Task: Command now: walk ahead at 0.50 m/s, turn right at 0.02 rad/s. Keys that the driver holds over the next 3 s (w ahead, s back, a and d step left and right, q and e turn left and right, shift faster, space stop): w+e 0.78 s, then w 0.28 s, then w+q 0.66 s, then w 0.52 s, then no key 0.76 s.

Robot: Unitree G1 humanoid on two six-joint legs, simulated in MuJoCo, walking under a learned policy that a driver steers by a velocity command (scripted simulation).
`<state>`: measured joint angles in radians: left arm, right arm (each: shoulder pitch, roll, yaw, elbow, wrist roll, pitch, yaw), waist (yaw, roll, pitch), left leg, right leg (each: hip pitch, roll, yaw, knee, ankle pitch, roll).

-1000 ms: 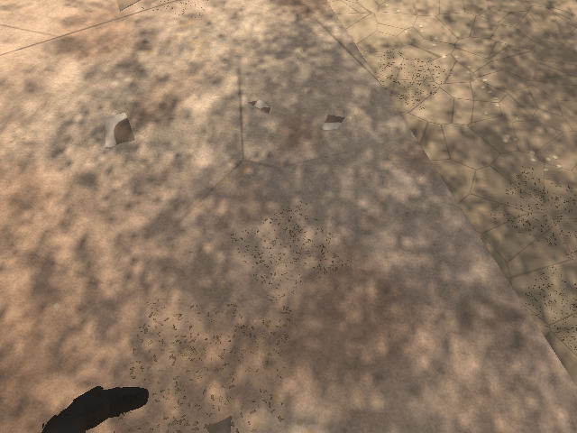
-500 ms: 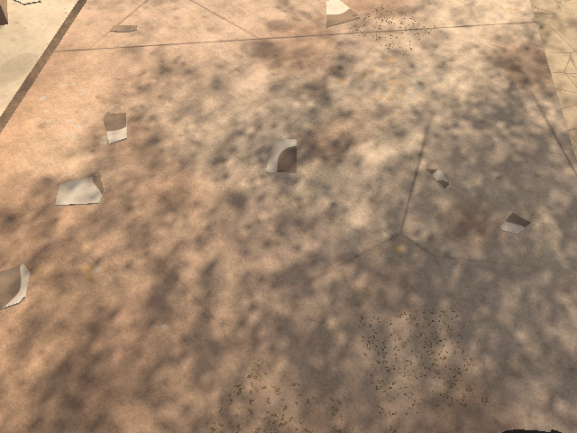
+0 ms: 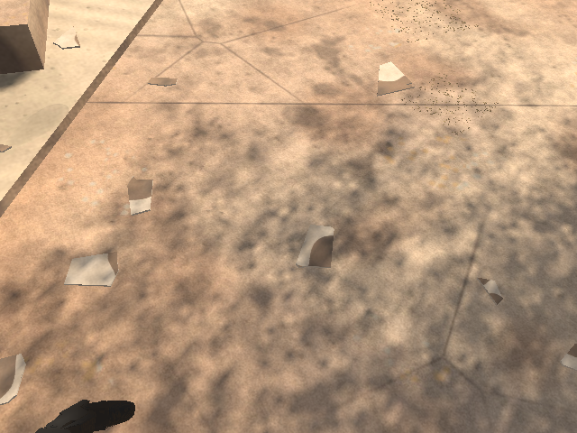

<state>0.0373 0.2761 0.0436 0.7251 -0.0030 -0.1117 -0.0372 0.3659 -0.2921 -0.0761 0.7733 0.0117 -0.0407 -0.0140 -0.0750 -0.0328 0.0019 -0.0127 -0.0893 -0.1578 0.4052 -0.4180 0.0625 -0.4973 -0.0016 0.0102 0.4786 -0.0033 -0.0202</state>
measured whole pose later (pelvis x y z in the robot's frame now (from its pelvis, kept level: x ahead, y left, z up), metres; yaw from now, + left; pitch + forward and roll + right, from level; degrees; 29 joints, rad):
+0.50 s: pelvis +0.28 -0.01 +0.00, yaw -14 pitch +2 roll +0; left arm 0.43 0.29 0.07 0.80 -0.02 -0.03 0.02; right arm 0.02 -0.26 -0.04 0.63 0.00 -0.12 0.01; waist 0.10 0.01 0.00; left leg -0.43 -0.02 -0.08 0.44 -0.03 0.00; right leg -0.08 0.10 0.24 0.50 -0.43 -0.05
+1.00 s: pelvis +0.52 -0.12 -0.01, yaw -30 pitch +2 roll +2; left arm 0.04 0.27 0.04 0.60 -0.01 -0.04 -0.05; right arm 0.39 -0.31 -0.07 0.88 0.02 -0.06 0.00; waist -0.08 -0.02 0.04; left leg 0.06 0.07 0.18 0.41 -0.45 -0.05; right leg -0.50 -0.01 -0.02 0.55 -0.10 -0.08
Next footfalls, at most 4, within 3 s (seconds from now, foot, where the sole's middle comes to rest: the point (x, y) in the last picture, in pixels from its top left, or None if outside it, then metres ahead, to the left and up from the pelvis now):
0.02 right None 0.18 -0.11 -0.77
0.50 left None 0.45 0.07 -0.77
1.00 right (396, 375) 0.60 -0.29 -0.77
1.54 left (338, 251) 0.98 -0.20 -0.77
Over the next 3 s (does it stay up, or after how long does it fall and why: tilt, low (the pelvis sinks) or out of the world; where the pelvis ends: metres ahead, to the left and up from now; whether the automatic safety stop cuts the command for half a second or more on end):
stays up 1.40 -0.37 0.01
